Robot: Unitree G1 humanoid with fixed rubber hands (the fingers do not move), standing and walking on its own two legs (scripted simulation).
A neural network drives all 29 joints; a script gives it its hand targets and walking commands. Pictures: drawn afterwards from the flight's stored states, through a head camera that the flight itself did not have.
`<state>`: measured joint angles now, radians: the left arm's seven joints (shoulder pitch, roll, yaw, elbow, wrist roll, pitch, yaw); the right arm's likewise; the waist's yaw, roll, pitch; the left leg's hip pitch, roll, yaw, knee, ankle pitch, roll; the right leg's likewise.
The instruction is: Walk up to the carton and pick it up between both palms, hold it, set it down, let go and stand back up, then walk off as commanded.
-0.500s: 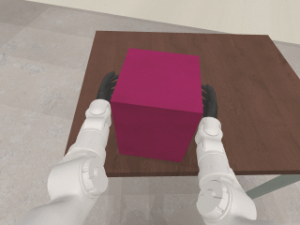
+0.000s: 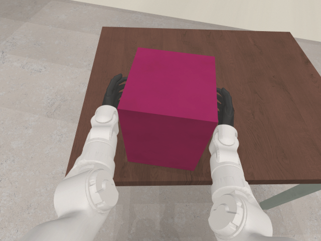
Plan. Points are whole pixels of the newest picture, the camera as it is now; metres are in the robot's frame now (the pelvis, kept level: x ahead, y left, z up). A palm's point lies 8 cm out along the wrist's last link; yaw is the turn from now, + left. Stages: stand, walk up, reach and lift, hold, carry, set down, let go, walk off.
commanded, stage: set down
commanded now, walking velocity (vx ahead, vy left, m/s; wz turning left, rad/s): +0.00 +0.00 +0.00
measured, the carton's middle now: (167, 113) +0.44 -0.04 +0.02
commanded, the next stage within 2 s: none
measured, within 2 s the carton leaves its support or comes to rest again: neither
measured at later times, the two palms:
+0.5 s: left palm (111, 105) +0.45 +0.11 +0.06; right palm (224, 121) +0.38 -0.17 +0.06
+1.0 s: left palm (113, 106) +0.47 +0.11 +0.03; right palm (220, 126) +0.40 -0.18 +0.01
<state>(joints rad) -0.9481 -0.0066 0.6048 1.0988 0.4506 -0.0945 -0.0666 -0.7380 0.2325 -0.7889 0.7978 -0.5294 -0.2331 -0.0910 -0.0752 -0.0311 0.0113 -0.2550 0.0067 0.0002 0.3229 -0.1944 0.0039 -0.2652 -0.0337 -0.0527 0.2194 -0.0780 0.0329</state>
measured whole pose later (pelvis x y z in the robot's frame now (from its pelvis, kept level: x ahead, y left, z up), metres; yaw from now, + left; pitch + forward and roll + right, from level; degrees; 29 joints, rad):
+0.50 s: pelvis +0.00 +0.00 +0.00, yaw +0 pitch +7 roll -1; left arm -0.94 -0.01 0.64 1.07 0.49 -0.11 -0.09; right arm -0.74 0.24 -0.79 0.78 -0.55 -0.25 -0.07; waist -0.08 -0.04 0.03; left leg -0.25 0.01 0.00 0.33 -0.20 0.00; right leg -0.26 -0.03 -0.05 0.23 -0.09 0.03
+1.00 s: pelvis +0.00 +0.00 -0.01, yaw -2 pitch +20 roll -2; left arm -1.04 0.18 0.24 1.45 0.07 -0.23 0.07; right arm -0.81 0.04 -0.38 1.18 -0.16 -0.27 -0.17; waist -0.11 0.01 -0.17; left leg -0.57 0.03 0.02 0.49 -0.26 -0.01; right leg -0.59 -0.01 -0.03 0.36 -0.12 0.03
